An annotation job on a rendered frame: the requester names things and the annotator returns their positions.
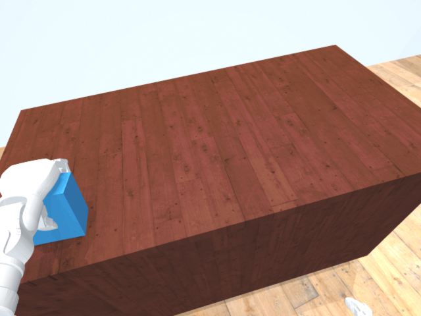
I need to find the robot right hand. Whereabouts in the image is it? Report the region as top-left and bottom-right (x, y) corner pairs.
(345, 297), (373, 316)

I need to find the table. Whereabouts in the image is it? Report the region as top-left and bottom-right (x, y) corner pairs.
(0, 45), (421, 316)

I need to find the robot left hand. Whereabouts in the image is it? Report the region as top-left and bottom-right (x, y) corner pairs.
(0, 159), (70, 231)

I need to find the sponge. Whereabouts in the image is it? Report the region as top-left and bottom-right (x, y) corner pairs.
(33, 172), (89, 246)

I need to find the left robot forearm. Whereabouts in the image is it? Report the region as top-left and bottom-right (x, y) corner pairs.
(0, 192), (43, 316)

